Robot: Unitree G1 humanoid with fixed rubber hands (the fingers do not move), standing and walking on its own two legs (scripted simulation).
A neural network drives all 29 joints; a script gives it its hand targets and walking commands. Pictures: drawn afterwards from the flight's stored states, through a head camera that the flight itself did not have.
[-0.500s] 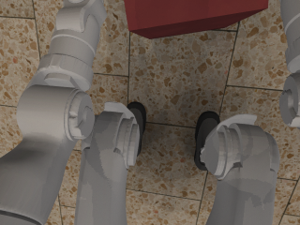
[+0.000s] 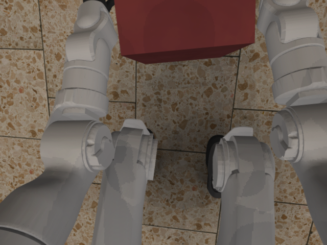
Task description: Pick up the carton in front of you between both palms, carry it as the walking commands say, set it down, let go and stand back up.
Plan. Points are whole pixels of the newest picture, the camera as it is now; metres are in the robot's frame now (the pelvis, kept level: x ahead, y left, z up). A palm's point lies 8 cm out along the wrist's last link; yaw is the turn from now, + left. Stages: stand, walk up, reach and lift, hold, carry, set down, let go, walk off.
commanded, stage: reach and lift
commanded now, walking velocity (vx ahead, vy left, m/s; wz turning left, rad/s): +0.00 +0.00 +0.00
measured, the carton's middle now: (180, 6) +0.55 +0.01 -0.22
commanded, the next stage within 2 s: none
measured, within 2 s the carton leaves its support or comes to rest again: neither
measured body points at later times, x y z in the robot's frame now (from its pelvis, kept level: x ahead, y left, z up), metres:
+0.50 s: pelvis -0.02 +0.01 +0.11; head +0.26 -0.01 +0.46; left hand +0.50 +0.15 +0.04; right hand +0.52 -0.15 +0.04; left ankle +0.11 +0.14 -0.34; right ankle +0.09 -0.12 -0.34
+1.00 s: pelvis +0.03 +0.01 +0.24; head +0.20 -0.01 +0.66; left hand +0.46 +0.15 +0.20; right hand +0.46 -0.15 +0.20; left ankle +0.11 +0.14 -0.34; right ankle +0.09 -0.12 -0.34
